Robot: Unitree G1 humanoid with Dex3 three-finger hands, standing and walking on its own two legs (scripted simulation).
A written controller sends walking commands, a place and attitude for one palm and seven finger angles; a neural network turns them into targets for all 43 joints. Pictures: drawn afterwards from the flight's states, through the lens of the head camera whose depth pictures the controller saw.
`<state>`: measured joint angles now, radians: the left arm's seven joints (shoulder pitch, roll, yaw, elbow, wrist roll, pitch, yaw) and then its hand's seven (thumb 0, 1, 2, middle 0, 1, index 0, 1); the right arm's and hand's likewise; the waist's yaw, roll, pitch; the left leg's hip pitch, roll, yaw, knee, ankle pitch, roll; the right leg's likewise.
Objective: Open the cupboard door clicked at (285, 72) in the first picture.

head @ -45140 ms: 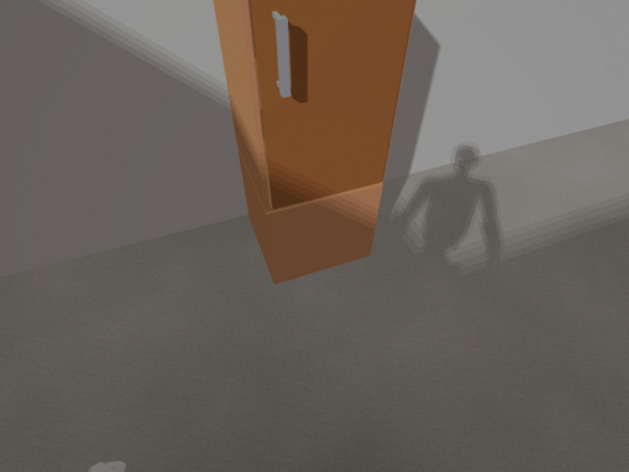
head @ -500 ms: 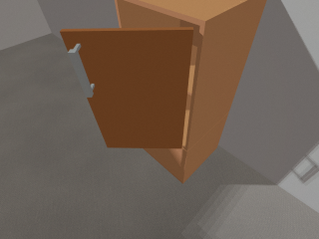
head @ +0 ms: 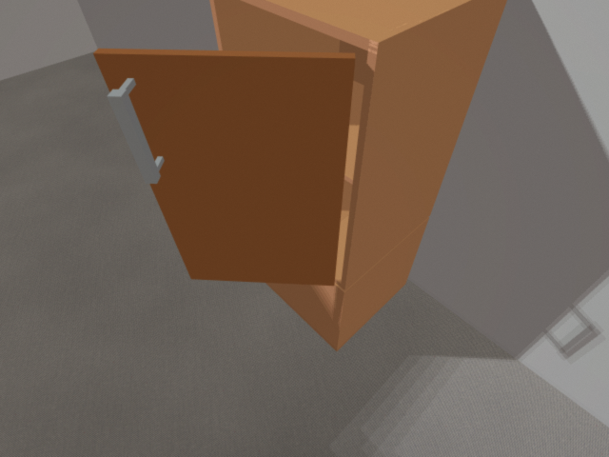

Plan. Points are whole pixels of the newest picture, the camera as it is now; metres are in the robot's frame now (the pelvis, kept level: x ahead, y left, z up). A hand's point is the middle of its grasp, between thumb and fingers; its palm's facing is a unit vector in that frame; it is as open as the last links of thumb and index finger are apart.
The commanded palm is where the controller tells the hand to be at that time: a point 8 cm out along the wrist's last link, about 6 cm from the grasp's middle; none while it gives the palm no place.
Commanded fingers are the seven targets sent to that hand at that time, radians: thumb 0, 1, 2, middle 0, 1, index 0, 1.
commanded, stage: come to a stop and stand still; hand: left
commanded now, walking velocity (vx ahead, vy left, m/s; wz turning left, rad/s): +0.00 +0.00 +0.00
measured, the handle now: (141, 133) +0.56 +0.30 +0.13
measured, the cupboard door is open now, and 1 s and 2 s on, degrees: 43 43 43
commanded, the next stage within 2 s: look again from close up in 0.30 s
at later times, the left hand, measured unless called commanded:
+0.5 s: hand out of the picture +0.00 +0.16 -0.17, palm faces +0.02 -0.98 -0.20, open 7.4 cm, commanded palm none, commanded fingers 0.00 0.90 0.90 -0.20 -0.30 -0.20 -0.30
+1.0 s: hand out of the picture +0.00 +0.17 -0.17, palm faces +0.03 -0.98 -0.19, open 7.4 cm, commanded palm +0.11 +0.22 -0.07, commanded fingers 0.00 0.88 0.89 -0.20 -0.31 -0.20 -0.31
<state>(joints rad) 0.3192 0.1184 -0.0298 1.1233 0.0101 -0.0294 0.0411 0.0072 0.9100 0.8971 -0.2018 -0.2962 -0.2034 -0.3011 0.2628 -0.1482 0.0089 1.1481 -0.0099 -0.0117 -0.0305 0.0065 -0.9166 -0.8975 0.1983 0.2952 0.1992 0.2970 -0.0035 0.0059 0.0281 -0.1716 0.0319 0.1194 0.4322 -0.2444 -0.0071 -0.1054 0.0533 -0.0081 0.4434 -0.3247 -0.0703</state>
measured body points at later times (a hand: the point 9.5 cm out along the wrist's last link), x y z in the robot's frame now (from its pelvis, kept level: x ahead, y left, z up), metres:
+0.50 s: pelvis +0.01 -0.01 +0.00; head +0.02 -0.02 +0.45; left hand +0.00 +0.21 -0.16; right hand +0.01 -0.23 -0.17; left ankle -0.01 +0.12 -0.74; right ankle -0.05 -0.07 -0.74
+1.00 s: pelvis +0.01 +0.00 +0.00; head +0.02 +0.00 +0.45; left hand +0.00 +0.22 -0.16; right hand +0.01 -0.21 -0.16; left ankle -0.01 +0.12 -0.74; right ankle -0.05 -0.07 -0.74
